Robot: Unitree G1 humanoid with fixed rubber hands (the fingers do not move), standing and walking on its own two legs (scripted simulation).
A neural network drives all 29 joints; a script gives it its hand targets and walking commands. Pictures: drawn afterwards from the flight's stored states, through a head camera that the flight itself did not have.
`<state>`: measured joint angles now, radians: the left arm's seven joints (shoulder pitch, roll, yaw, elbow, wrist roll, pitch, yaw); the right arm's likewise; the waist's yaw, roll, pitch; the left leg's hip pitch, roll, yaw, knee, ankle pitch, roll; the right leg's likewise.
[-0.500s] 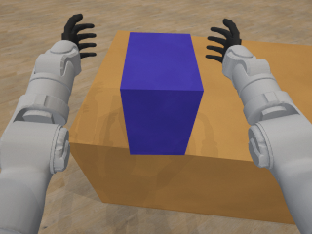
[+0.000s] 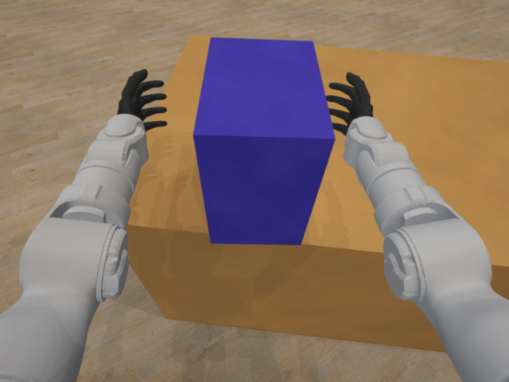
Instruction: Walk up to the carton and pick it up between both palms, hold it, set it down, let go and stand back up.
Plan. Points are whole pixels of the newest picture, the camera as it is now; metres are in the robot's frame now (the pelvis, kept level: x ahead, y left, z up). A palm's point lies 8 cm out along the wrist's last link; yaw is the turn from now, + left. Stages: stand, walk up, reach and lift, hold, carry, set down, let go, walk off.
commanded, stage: reach and lift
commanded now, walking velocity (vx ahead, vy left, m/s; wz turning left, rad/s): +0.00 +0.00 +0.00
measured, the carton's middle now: (258, 148) +0.50 -0.01 +0.06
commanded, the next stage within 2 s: none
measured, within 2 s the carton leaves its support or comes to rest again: neither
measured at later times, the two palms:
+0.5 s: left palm (148, 141) +0.47 +0.18 +0.11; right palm (343, 143) +0.46 -0.14 +0.12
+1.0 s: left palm (173, 137) +0.47 +0.13 +0.12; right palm (339, 146) +0.45 -0.13 +0.12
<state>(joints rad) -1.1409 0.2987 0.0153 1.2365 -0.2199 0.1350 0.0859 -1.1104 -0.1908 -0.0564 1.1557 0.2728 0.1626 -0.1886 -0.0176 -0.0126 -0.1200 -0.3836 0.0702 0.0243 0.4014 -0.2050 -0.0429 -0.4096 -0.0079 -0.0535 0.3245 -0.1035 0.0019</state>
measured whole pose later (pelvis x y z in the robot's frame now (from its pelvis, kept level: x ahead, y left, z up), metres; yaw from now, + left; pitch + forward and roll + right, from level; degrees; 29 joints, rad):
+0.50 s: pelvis +0.00 +0.00 +0.00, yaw +0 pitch +15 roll -1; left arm -1.13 0.23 0.04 1.40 -0.16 -0.10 0.08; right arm -1.07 -0.14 -0.08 1.27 0.21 -0.03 -0.15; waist -0.02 -0.02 -0.17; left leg -0.49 0.06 0.02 0.45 -0.22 -0.04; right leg -0.52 -0.02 -0.05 0.37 -0.12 0.01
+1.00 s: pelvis +0.00 +0.01 +0.00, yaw -2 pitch +10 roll +0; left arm -1.08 0.04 0.54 1.17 0.33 -0.03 0.08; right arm -0.99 0.04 -0.49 1.02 -0.25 -0.01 -0.16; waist -0.01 -0.02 -0.06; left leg -0.33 0.06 0.06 0.33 -0.18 -0.03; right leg -0.38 -0.01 -0.02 0.28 -0.09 0.01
